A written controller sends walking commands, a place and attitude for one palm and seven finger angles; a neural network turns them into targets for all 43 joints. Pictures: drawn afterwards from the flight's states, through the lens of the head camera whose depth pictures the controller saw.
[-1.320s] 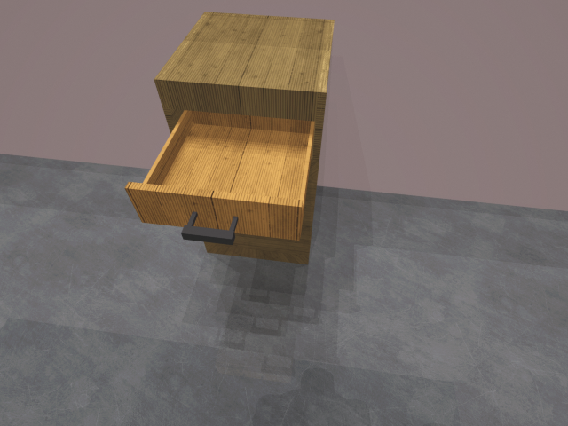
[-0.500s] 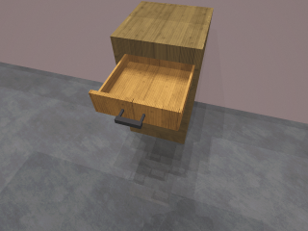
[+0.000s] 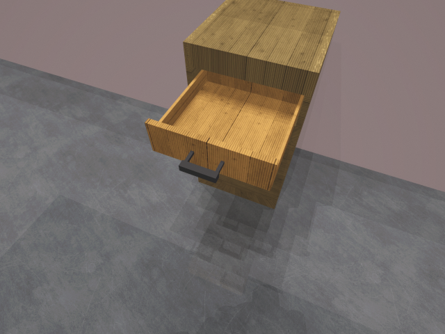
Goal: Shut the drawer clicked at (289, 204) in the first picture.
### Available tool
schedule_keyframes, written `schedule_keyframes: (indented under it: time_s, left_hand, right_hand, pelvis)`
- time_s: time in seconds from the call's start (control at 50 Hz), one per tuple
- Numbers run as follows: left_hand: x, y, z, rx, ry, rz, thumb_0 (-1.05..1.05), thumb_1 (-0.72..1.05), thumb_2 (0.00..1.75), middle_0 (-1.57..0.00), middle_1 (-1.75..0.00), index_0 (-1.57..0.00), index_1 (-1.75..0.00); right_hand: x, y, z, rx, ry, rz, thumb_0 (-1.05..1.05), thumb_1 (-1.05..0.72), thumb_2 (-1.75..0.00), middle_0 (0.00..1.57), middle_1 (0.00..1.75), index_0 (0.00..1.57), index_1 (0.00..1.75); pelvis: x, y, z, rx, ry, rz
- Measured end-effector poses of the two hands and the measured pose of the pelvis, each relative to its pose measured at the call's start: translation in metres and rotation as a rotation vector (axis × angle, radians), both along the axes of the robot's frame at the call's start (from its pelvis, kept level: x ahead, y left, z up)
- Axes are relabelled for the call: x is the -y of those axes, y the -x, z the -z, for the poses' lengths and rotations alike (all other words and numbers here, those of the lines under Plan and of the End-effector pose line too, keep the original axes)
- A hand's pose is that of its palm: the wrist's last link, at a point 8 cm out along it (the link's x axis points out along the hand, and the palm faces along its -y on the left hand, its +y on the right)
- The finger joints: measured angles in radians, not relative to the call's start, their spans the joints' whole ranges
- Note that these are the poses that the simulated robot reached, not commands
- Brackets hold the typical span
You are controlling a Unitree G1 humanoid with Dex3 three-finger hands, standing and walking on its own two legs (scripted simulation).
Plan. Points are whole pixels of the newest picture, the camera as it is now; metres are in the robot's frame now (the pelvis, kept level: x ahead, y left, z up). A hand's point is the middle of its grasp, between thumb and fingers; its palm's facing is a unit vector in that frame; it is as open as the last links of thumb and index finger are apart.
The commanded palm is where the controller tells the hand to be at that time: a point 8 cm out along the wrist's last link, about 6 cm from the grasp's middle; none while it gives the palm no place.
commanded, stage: look at it before walking up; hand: left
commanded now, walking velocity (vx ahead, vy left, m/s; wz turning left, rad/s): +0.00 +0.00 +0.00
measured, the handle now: (202, 165) +0.54 +0.09 -0.12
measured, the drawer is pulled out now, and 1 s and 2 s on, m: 0.30 0.30 0.30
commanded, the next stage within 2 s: turn to face it in 0.62 s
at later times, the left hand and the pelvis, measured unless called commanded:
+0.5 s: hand out of the picture +0.02 +0.16 -0.17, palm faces +0.04 -0.98 -0.19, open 7.3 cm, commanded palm none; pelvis +0.01 -0.01 +0.01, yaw -1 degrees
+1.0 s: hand out of the picture +0.02 +0.17 -0.18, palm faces -0.01 -0.98 -0.18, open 7.4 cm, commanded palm none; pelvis +0.01 -0.01 +0.00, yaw -6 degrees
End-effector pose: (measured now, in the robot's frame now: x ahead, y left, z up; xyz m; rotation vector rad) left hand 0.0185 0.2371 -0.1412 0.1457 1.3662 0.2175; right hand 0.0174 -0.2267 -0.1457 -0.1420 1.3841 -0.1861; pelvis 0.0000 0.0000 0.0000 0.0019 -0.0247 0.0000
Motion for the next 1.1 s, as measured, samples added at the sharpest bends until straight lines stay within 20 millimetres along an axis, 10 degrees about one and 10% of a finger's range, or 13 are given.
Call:
schedule_keyframes:
  time_s: [0.9, 1.1]
  left_hand:
    - [0.029, 0.007, 0.002, -0.080, 0.055, 0.026, 0.00, 0.91, 0.90, -0.20, -0.30, -0.20, -0.30]
    - [0.009, -0.023, 0.006, -0.048, 0.022, 0.107, 0.00, 0.91, 0.90, -0.20, -0.30, -0.20, -0.30]
  right_hand:
    - [-0.007, 0.030, -0.001, -0.063, -0.018, 0.083, 0.00, -0.91, -0.90, 0.20, 0.30, 0.20, 0.30]
    - [0.005, 0.037, 0.001, -0.007, 0.030, 0.158, 0.00, -0.91, -0.90, 0.20, 0.30, 0.20, 0.30]
  pelvis:
    - [0.008, -0.012, -0.004, 0.008, 0.006, 0.071]
    - [0.005, -0.001, 0.003, -0.005, -0.006, 0.149]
